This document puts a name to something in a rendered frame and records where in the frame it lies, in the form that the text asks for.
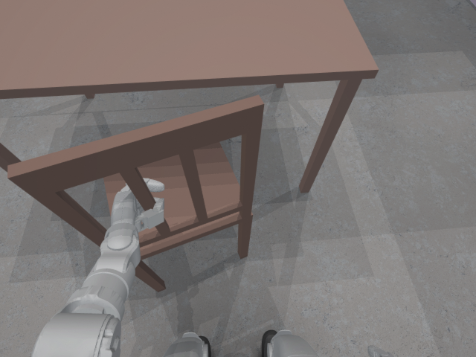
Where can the robot left hand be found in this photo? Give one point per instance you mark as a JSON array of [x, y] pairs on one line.
[[127, 209]]

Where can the left robot upper arm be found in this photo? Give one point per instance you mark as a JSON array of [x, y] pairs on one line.
[[81, 335]]

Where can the robot left shin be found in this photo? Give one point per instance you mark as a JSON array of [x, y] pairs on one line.
[[191, 334]]

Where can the robot left forearm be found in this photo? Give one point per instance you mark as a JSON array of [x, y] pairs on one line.
[[108, 284]]

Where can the chair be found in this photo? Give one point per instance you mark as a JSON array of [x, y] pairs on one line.
[[201, 193]]

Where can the table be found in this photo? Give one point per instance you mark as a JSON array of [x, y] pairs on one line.
[[71, 47]]

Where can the right robot thigh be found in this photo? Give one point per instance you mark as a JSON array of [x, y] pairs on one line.
[[290, 346]]

